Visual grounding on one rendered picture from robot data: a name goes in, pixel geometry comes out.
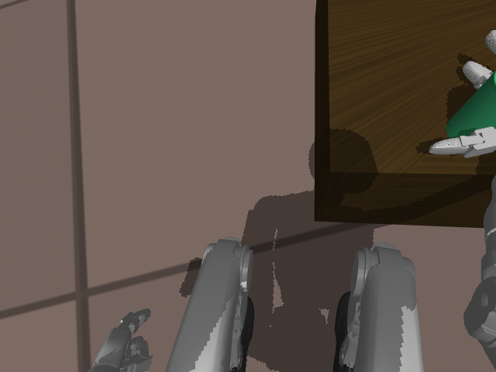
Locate right robot hand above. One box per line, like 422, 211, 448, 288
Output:
429, 30, 496, 158

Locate right robot arm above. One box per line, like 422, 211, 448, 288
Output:
463, 175, 496, 370

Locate left robot foot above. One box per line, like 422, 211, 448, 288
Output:
229, 297, 254, 372

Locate can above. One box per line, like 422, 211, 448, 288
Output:
446, 71, 496, 138

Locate left robot hand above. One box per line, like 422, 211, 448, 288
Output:
93, 309, 153, 372

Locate right robot foot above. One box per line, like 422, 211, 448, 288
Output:
333, 291, 354, 372

